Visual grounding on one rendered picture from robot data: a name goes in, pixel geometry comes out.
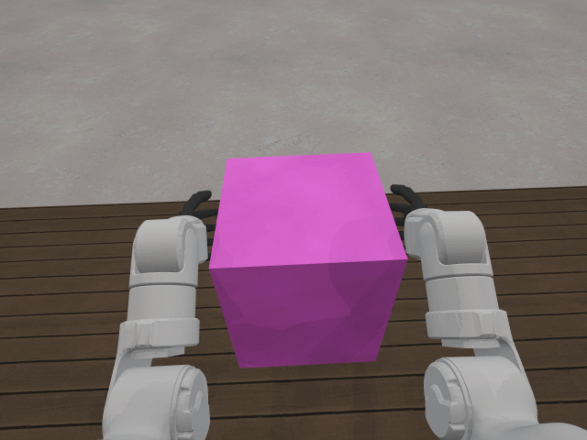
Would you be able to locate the right robot hand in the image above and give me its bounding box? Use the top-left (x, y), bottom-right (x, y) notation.
top-left (389, 184), bottom-right (427, 255)

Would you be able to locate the right robot upper arm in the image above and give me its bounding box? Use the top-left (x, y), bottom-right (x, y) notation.
top-left (424, 356), bottom-right (587, 440)

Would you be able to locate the carton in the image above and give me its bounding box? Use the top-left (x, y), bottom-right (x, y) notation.
top-left (209, 152), bottom-right (408, 369)

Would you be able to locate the left robot hand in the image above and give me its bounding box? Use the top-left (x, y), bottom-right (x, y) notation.
top-left (179, 191), bottom-right (218, 261)

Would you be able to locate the left robot upper arm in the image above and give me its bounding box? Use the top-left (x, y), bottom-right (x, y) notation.
top-left (103, 365), bottom-right (210, 440)

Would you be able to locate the left robot forearm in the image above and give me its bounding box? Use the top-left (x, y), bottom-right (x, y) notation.
top-left (102, 215), bottom-right (208, 439)

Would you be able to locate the right robot forearm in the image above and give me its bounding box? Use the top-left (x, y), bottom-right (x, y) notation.
top-left (404, 208), bottom-right (537, 411)

